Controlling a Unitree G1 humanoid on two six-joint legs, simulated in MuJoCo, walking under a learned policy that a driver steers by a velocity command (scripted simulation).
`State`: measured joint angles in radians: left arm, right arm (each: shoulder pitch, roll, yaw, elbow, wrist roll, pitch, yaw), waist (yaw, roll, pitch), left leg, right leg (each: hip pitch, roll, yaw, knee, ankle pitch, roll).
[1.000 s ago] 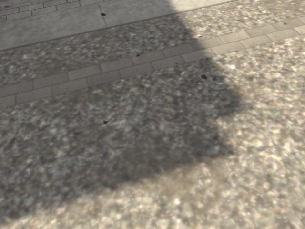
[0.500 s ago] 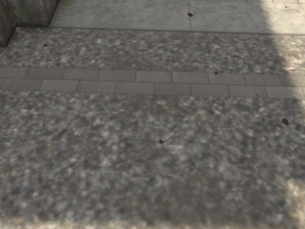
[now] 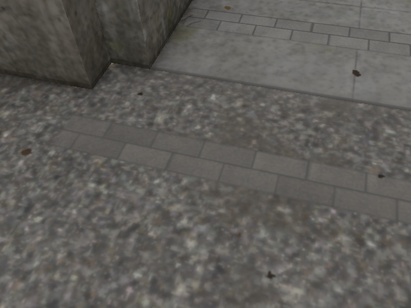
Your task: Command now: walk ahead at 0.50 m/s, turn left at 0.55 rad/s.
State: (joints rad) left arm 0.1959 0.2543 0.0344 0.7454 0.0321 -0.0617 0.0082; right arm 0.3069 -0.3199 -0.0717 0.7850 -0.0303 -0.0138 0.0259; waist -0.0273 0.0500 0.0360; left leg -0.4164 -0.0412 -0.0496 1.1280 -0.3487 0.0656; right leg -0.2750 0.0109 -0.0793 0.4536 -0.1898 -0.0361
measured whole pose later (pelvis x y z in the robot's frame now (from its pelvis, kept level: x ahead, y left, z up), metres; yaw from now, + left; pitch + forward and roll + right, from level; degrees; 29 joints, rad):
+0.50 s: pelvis +0.26 +0.06 +0.00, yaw +6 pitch +1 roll -1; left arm 0.33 0.25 0.04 0.88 0.02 -0.04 -0.02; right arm 0.23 -0.24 -0.03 0.82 -0.02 -0.05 0.01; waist 0.03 -0.02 0.04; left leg -0.25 -0.05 0.07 0.42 -0.19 0.09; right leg -0.40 -0.06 -0.03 1.09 -0.35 -0.04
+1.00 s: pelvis +0.53 +0.04 -0.01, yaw -3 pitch +0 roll +0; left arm 0.19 0.26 0.06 0.85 0.01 -0.04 -0.02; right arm 0.30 -0.23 -0.03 0.92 -0.02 -0.08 0.00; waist -0.01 0.01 0.06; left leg -0.28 0.00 0.03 1.19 -0.36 0.04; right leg -0.36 0.10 -0.06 0.53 -0.18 -0.12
